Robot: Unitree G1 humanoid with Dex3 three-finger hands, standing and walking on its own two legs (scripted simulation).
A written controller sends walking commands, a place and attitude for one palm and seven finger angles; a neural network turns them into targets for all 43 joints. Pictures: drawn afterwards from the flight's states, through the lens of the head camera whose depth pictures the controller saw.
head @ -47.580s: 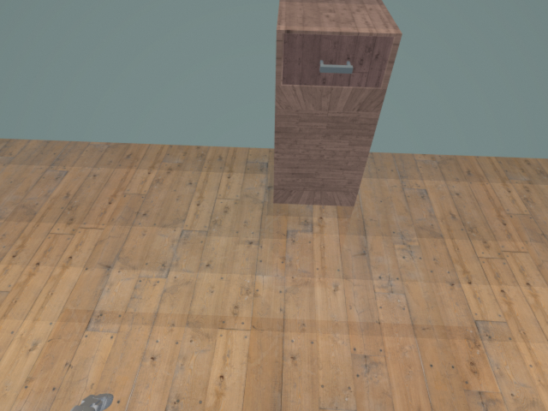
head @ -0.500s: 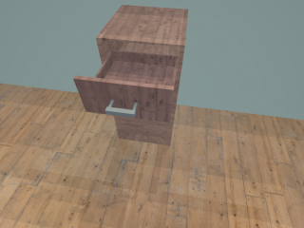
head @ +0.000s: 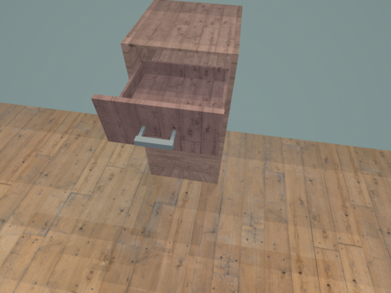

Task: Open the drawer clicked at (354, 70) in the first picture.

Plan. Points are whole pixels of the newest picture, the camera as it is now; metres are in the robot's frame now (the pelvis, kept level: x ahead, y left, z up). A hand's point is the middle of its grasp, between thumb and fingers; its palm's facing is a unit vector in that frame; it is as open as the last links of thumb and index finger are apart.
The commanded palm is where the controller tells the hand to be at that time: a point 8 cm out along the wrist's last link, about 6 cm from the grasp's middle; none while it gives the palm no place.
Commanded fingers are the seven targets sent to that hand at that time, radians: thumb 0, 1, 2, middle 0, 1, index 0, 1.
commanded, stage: look to check the result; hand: left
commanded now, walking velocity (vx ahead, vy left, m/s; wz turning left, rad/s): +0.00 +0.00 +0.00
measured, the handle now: (156, 137) +0.52 +0.14 -0.03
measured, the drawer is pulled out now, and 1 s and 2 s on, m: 0.30 0.30 0.30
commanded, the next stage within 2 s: stand and wait in 0.34 s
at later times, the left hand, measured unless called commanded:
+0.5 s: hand out of the picture +0.01 +0.16 -0.18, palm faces +0.04 -0.98 -0.18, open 7.4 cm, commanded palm none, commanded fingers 0.00 0.90 0.90 -0.20 -0.30 -0.20 -0.30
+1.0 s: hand out of the picture +0.02 +0.16 -0.18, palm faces +0.04 -0.98 -0.18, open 7.4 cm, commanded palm none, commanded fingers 0.00 0.90 0.90 -0.20 -0.30 -0.20 -0.30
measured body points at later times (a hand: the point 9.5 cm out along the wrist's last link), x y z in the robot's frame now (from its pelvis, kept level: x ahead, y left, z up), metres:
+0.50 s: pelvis +0.02 +0.00 +0.00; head +0.04 +0.00 +0.45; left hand +0.01 +0.21 -0.16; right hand +0.00 -0.21 -0.16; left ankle +0.01 +0.11 -0.74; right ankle +0.02 -0.11 -0.74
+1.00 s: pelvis +0.02 +0.00 +0.00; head +0.05 +0.00 +0.45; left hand +0.02 +0.21 -0.16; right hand +0.01 -0.21 -0.16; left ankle +0.01 +0.11 -0.74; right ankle +0.02 -0.11 -0.74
